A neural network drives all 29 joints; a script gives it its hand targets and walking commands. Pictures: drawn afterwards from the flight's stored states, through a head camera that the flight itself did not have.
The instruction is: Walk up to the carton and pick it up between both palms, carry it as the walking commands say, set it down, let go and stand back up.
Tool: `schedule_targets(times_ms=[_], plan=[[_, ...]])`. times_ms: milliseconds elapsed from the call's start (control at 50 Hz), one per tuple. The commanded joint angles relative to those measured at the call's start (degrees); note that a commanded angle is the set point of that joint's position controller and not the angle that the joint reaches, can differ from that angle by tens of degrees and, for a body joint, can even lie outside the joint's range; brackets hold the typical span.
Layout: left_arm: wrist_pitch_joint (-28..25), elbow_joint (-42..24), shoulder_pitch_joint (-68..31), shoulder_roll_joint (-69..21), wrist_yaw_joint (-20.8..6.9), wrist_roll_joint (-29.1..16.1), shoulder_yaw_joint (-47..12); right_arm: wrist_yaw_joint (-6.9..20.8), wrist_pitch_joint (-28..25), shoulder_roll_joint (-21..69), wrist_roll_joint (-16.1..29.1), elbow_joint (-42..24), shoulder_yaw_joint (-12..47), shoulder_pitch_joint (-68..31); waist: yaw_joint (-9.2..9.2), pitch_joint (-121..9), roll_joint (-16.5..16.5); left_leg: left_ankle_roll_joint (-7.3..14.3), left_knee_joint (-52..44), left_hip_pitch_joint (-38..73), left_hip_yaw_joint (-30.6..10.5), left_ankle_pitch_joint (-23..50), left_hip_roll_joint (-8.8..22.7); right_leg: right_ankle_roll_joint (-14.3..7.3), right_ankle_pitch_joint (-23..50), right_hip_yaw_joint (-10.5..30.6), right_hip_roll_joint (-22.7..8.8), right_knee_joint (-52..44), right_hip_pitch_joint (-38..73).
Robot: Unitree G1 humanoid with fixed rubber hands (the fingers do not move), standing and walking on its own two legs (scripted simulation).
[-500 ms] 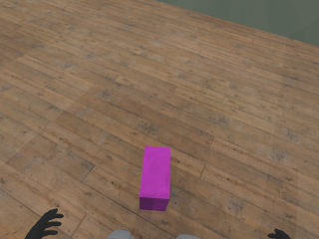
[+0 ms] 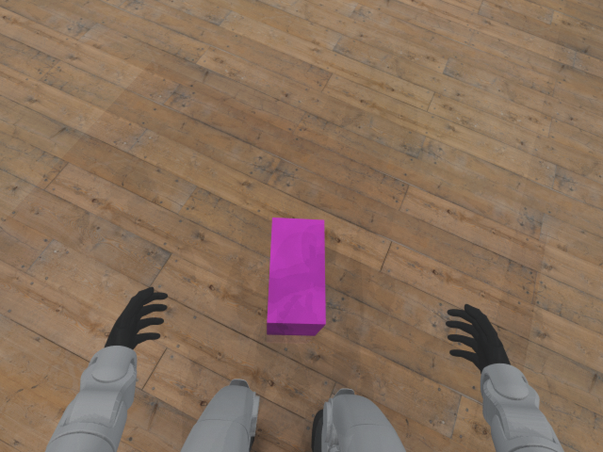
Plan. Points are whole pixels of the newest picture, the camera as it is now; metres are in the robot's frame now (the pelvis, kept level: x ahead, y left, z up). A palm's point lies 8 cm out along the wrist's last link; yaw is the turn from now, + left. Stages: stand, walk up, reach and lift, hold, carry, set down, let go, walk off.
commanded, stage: reach and lift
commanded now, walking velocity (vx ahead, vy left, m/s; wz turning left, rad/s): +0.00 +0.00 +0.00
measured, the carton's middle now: (294, 279) +0.48 -0.02 -0.62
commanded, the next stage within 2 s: none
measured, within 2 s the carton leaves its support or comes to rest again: neither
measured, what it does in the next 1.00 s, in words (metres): lowers itself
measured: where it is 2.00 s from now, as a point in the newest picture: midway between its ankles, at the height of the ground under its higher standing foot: outside the picture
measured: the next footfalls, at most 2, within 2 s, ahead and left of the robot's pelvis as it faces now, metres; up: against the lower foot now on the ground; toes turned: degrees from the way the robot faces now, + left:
none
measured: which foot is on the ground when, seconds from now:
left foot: down 0.00-1.00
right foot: down 0.00-1.00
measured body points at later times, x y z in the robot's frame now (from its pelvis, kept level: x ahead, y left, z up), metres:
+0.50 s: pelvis -0.07 -0.02 -0.05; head +0.18 -0.03 +0.32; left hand +0.34 +0.17 -0.16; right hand +0.33 -0.24 -0.16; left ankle +0.01 +0.11 -0.70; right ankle -0.01 -0.13 -0.70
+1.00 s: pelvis -0.05 -0.01 -0.06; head +0.30 -0.01 +0.23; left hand +0.44 +0.11 -0.24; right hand +0.45 -0.20 -0.23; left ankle +0.01 +0.11 -0.69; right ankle -0.01 -0.13 -0.69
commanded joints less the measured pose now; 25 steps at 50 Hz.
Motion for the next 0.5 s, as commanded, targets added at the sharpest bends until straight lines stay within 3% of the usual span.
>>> schedule_targets(times_ms=[0,60,120,220,260,320,360,480], plan=[[-3.8,-1.5,-3.8,-0.1,3.6,-2.6,2.8,0.9,-5.1,-12.6,-1.0,2.3,-6.0,-9.2,-3.25,-37.9,12.7,-4.5,3.2,12.6,-3.7,55.8,1.3,0.2,28.3,0.9,4.3,5.0,-19.4],[-4.7,-3.1,-9.3,0.3,4.4,-3.3,3.1,0.3,-5.9,-13.0,-0.6,2.3,-7.3,-13.4,-4.61,-42.5,11.2,-4.6,4.8,11.9,-4.8,55.5,1.7,0.5,25.8,1.4,4.1,6.2,-24.2],[-5.3,-5.7,-16.6,0.3,4.6,-4.4,3.5,-0.6,-5.8,-11.1,0.5,0.1,-6.4,-18.7,-4.5,-45.0,7.8,-3.9,5.5,4.4,-3.9,47.9,0.8,0.6,27.7,2.6,3.9,6.7,-23.1],[-4.6,-5.0,-28.6,1.4,4.1,-5.6,5.2,-2.0,-3.7,-8.3,1.8,-0.8,-4.6,-29.5,-2.85,-46.3,2.4,-2.3,6.2,-16.8,0.0,31.2,-1.3,1.0,34.0,5.3,2.8,8.3,-15.0],[-3.6,-2.6,-29.7,1.8,4.0,-4.8,6.8,-2.7,-2.6,-7.2,1.9,-0.1,-4.3,-32.1,-1.44,-48.4,0.9,-2.0,6.7,-22.1,1.5,28.6,-1.7,1.4,36.1,6.1,2.7,9.1,-12.0],[-1.1,0.3,-34.1,2.6,4.0,-3.3,9.4,-4.1,-0.1,-7.0,2.7,-0.8,-3.5,-39.8,0.92,-52.9,-1.3,-1.3,7.3,-27.3,3.7,20.6,-1.8,2.2,29.2,6.8,2.8,8.6,-9.7],[1.2,3.0,-39.1,3.7,3.8,-2.4,10.8,-4.9,2.3,-6.7,3.0,-1.4,-3.4,-45.8,1.55,-53.1,-2.7,-0.5,6.8,-30.4,4.7,13.7,-1.8,2.9,21.8,6.8,2.8,7.6,-10.4],[4.8,4.4,-61.5,3.8,4.0,-2.5,11.2,-6.1,6.6,-6.0,3.6,1.3,-3.8,-64.7,0.94,-53.0,-1.1,0.3,6.9,-32.3,4.8,5.2,-1.7,2.8,7.5,5.2,4.2,6.4,-17.9]])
